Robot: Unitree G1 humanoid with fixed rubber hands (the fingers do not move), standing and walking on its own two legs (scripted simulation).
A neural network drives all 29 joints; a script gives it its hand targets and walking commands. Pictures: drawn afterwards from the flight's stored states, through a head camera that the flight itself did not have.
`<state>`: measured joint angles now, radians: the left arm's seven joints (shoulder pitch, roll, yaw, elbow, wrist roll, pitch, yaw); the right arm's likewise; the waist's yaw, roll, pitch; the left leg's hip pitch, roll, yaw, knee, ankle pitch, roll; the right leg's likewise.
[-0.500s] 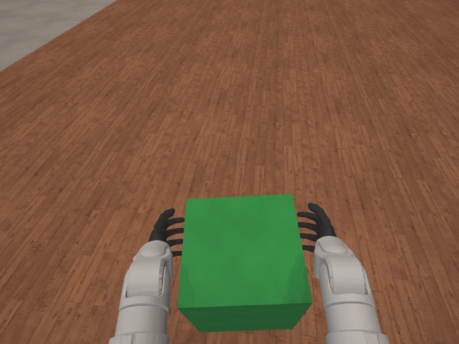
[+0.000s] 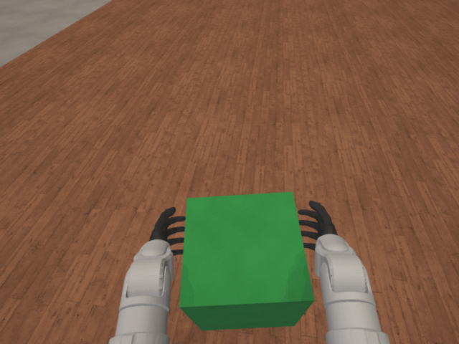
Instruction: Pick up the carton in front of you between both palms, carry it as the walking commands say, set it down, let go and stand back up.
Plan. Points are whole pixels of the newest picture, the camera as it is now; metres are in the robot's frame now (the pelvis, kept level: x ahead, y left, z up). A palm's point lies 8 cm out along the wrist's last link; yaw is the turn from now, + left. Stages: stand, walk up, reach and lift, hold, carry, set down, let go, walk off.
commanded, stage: carry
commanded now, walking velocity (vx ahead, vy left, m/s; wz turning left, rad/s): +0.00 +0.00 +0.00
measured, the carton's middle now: (244, 266) +0.31 +0.00 -0.08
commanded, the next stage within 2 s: hold in 0.30 s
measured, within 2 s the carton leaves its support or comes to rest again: neither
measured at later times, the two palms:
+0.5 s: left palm (162, 251) +0.28 +0.15 +0.03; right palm (330, 250) +0.28 -0.15 +0.05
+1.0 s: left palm (173, 256) +0.32 +0.14 -0.06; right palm (314, 250) +0.32 -0.14 -0.03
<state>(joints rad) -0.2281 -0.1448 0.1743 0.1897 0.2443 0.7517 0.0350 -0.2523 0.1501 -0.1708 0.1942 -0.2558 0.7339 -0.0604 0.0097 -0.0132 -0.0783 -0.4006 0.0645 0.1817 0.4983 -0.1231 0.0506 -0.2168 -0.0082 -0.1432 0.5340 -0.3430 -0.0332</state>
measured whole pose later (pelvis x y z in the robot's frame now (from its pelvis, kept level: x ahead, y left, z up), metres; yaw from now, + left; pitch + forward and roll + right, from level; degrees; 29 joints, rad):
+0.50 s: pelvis +0.00 +0.01 +0.01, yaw -5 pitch -4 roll +0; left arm -0.16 -0.13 0.18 0.14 0.23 0.70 0.04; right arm -0.25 0.15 -0.14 0.24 -0.25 0.65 -0.04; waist 0.03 -0.04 0.05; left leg -0.23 0.01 0.08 0.42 -0.10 0.03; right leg -0.09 0.00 -0.05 0.46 -0.30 -0.03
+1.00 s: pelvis -0.05 +0.04 -0.03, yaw -8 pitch +2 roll -1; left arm -0.62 -0.23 0.54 0.55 0.43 0.44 0.10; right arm -0.77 0.14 -0.58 0.76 -0.51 0.33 0.03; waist 0.04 -0.05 0.18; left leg -0.61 -0.04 -0.01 0.76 -0.19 0.03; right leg -0.49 0.04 0.03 0.83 -0.38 -0.04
